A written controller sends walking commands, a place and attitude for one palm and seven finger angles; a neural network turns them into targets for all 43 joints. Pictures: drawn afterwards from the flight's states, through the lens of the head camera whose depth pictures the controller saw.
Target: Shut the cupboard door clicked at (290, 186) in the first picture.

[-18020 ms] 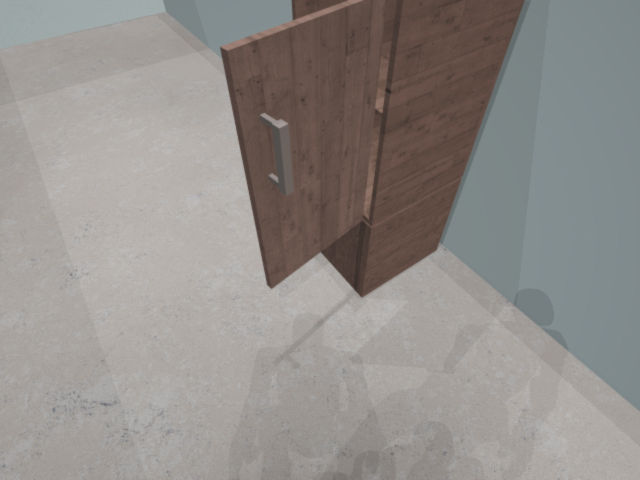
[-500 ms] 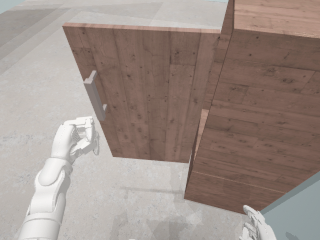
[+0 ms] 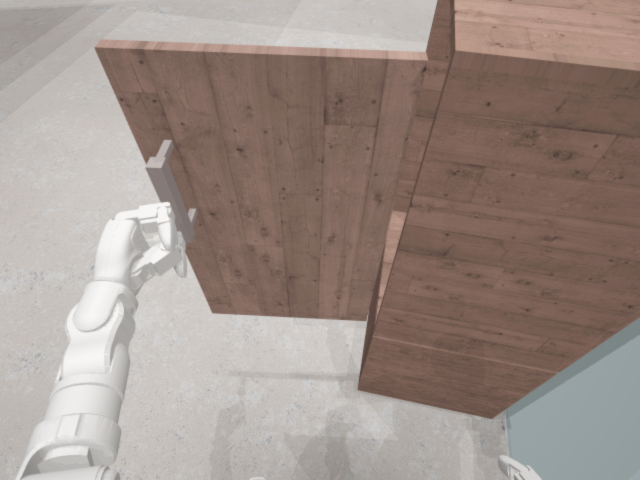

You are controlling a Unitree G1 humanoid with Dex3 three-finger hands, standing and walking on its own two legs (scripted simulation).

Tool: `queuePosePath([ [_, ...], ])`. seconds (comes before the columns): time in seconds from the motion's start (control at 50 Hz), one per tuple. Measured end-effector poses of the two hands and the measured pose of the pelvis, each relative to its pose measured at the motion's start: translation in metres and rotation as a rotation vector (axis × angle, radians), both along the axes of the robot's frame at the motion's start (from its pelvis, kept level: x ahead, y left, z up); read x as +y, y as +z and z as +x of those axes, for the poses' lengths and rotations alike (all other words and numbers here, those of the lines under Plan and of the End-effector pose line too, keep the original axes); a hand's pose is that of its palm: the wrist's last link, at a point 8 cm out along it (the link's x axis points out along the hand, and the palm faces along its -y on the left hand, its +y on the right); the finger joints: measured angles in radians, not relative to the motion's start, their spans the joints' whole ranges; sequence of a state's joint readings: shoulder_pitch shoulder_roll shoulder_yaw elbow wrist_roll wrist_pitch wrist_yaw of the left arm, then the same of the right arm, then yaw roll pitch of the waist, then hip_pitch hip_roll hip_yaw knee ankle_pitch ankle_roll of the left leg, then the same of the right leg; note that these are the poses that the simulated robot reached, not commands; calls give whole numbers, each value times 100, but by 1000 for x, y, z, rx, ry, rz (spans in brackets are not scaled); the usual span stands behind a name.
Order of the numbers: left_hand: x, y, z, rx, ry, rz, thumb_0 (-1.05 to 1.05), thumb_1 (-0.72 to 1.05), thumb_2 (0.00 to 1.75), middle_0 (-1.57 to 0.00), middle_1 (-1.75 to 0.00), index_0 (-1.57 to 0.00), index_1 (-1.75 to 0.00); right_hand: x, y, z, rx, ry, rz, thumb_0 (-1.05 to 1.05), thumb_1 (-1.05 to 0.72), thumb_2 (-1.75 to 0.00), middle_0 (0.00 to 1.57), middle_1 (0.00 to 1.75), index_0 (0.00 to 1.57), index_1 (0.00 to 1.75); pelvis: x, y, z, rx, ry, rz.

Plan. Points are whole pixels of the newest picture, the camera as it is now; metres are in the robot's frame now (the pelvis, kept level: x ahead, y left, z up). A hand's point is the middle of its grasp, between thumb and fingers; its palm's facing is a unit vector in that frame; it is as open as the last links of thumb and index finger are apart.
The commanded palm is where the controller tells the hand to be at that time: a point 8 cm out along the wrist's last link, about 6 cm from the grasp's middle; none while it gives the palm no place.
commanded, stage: bring the fist close to the handle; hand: left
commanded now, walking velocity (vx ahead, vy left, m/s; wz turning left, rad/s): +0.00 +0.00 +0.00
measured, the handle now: (177, 194) +0.47 +0.20 +0.09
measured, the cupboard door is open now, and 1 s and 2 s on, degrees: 99 89 75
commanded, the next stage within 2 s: push the door shut along its arc in 0.14 s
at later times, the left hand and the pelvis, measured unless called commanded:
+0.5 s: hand (188, 234) +0.39 +0.17 +0.09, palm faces -0.10 -0.99 -0.04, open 3.2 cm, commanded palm +0.38 +0.22 +0.09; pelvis -0.01 +0.00 +0.00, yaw +1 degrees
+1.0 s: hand (210, 204) +0.44 +0.15 +0.09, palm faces -0.21 -0.98 -0.01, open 3.2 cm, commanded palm +0.44 +0.19 +0.09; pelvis -0.02 +0.00 -0.02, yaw +1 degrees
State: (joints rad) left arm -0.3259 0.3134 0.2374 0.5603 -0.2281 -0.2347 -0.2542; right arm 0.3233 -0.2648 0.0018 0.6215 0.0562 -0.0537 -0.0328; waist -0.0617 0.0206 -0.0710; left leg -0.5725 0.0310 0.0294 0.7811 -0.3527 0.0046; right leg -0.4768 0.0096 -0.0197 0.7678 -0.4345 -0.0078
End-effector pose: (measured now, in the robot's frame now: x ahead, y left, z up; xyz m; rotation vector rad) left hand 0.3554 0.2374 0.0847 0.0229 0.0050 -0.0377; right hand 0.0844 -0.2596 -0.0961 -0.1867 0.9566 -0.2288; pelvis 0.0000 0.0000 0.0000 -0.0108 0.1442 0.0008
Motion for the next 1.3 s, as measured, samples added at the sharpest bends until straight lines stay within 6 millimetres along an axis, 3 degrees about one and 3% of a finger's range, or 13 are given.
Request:
queuePosePath([
  [0.16, -1, 4, -6, -23, -11, -6, 2, 90, 90, -130, -150, -130, -150, 2, 1, 9, -20, 9, -1, 1, -91, -90, 20, 30, 20, 30, 0, 0, -2, -6, 8, -5],
  [0.32, -10, 6, -2, -9, -25, -5, 2, 90, 90, -130, -150, -130, -150, 9, 3, 21, -63, 31, 15, 1, -91, -90, 20, 30, 20, 30, 1, -1, -6, -10, 10, -3],
  [0.42, -9, 4, 9, 7, -36, 3, 2, 90, 90, -130, -150, -130, -150, 9, 1, 18, -50, 39, 9, 1, -91, -90, 20, 30, 20, 30, -1, -2, -11, -8, 15, -4],
  [0.84, -20, 10, 58, 8, -140, 12, 2, 90, 90, -131, -150, -132, -150, -8, -20, -54, 162, -32, -31, 1, -91, -90, 20, 30, 20, 30, -1, -12, -20, 53, 28, -16],
  [1.3, -58, 15, 119, 23, -257, -18, 2, 90, 90, -130, -150, -130, -150, -7, -28, -104, 257, -119, -37, 1, -91, -90, 20, 30, 20, 30, 1, -24, -24, 138, 3, -24],
])
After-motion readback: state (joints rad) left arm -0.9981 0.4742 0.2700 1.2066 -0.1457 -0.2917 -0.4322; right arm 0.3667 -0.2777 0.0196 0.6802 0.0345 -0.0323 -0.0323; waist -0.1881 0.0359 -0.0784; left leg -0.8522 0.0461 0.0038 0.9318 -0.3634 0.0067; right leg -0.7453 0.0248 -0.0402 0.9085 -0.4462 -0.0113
